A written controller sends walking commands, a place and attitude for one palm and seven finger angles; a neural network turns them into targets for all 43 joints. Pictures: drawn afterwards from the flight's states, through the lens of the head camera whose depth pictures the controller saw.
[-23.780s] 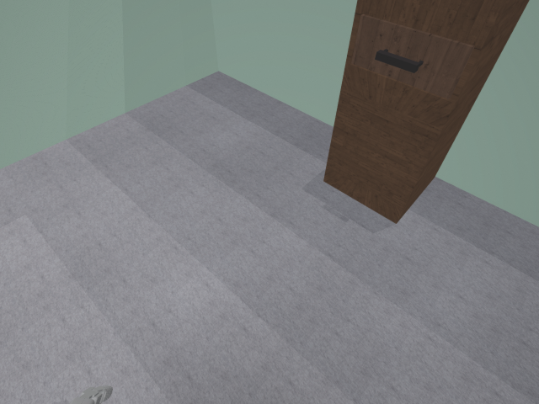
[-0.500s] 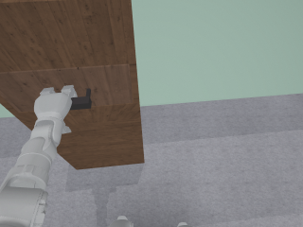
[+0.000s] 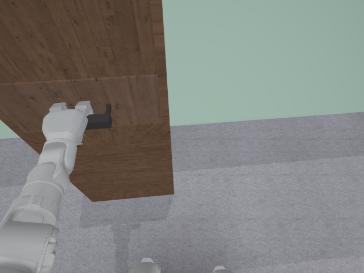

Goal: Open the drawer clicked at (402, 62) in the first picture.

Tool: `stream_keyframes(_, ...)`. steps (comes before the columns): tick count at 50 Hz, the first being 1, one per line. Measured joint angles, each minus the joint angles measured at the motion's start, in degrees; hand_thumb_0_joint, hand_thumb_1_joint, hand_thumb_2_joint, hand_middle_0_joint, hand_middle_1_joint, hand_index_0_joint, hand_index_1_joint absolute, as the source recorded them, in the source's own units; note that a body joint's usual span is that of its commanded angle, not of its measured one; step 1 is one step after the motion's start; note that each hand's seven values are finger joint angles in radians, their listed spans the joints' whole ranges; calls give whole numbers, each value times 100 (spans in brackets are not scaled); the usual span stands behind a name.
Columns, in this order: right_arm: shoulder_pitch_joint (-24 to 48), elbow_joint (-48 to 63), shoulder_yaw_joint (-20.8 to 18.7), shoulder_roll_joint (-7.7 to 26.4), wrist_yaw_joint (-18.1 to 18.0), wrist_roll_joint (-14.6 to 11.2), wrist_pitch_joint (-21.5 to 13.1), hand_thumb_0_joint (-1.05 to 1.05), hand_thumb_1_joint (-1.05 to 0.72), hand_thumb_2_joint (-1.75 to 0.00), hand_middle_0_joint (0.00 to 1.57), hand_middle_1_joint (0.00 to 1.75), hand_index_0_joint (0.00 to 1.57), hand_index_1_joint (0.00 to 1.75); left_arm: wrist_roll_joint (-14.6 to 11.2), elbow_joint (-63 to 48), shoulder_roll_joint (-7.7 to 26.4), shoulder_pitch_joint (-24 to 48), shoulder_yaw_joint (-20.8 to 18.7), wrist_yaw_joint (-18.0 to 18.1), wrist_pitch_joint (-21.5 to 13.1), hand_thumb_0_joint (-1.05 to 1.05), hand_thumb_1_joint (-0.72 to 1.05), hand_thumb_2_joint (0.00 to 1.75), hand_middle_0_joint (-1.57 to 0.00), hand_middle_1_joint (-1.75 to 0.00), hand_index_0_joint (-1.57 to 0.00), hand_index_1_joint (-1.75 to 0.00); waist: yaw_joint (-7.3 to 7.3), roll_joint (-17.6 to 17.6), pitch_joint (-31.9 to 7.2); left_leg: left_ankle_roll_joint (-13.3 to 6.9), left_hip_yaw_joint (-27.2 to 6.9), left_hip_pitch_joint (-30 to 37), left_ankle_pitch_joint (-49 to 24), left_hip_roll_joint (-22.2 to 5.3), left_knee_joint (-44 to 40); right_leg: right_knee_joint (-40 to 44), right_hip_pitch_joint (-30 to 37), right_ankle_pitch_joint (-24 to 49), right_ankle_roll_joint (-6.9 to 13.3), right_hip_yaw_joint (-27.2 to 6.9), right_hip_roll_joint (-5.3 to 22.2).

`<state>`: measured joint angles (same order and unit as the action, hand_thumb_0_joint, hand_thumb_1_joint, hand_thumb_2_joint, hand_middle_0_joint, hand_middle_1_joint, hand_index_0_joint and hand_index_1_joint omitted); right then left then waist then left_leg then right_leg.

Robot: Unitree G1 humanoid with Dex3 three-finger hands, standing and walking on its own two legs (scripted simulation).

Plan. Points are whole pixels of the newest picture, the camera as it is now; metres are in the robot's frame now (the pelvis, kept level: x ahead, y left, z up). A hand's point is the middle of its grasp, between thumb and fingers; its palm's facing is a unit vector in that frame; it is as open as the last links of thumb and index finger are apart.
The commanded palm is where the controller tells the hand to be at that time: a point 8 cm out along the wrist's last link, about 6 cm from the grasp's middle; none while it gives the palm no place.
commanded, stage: pull the drawer open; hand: left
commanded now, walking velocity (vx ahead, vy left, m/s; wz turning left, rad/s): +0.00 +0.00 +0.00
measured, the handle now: (81, 115) +0.48 +0.26 +0.03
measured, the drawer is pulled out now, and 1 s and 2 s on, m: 0.00 0.10 0.22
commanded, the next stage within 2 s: none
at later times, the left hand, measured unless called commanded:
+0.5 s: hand (74, 151) +0.39 +0.26 +0.01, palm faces -0.02 -0.06 -1.00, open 5.9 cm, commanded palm +0.35 +0.27 +0.07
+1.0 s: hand (69, 175) +0.33 +0.25 +0.01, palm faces -0.04 -0.06 -1.00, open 5.9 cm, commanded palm +0.29 +0.25 +0.07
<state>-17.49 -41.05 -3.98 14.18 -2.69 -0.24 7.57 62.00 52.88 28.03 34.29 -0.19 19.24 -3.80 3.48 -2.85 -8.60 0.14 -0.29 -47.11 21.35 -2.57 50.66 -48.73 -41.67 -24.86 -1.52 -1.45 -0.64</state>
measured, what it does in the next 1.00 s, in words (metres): stands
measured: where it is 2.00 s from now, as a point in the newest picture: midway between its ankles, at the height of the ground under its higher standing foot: outside the picture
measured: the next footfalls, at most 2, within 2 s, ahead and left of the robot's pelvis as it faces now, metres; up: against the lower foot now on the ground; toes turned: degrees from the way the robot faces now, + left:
none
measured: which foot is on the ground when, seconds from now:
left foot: down 0.00-1.00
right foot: down 0.00-1.00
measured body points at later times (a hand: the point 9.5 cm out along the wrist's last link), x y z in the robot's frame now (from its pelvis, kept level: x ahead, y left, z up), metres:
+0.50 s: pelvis +0.02 +0.01 +0.01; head +0.08 +0.00 +0.46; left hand +0.38 +0.26 +0.06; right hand +0.10 -0.27 -0.12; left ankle +0.02 +0.12 -0.69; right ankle -0.02 -0.14 -0.69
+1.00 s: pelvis +0.03 -0.01 +0.01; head +0.07 -0.02 +0.46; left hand +0.32 +0.25 +0.06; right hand +0.17 -0.26 -0.10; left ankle +0.02 +0.12 -0.69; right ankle -0.02 -0.14 -0.69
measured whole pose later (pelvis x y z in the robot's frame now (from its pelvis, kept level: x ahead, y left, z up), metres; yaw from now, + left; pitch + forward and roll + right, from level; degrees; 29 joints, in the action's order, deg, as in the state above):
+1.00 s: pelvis +0.03 -0.01 +0.01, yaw +0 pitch +12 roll -1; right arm -10.5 -36.8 -3.1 13.3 -2.2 0.3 6.1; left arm 59.2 20.5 23.2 1.4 0.9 18.9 1.0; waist 0.0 -3.0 -7.6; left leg 0.7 0.7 -35.4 22.3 -2.5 45.6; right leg -44.2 -30.6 -25.7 -1.0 -2.2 -0.4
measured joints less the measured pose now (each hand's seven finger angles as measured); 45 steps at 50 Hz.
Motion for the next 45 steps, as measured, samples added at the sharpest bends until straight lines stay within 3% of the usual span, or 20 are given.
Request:
stream_keyframes(8,-3,68,-1,2,15,-10,41,1,-91,-89,20,30,20,30,-69,-188,69,-240,-193,-86,-81,1,67,75,-33,-135,-40,-135,42,27,-6,-1,88,84,2,-46,-58,48,35,34,-2,-91,-38)
stream_keyframes(18,34,168,-62,-6,80,-31,41,1,-91,-89,20,30,20,30,-231,-1334,-104,-1399,-348,-4,-10,2,68,75,-28,-135,-39,-135,-10,6,-64,-28,224,407,86,-84,-213,256,325,33,-32,-222,-59)
stream_keyframes(31,484,364,-2,-56,104,-22,-61,1,-91,-89,20,30,20,30,-279,-2514,-368,-2477,7,51,388,2,68,77,-28,-135,-40,-135,-159,8,-32,-35,191,841,134,-21,-373,462,805,-13,-40,-174,6)
stream_keyframes(45,710,471,82,-91,60,31,-125,1,-91,-89,20,30,20,30,-277,-3081,-477,-3073,142,-25,502,2,67,77,-28,-135,-41,-135,-314,-3,65,25,116,1115,103,15,-480,475,1070,-64,16,-93,36)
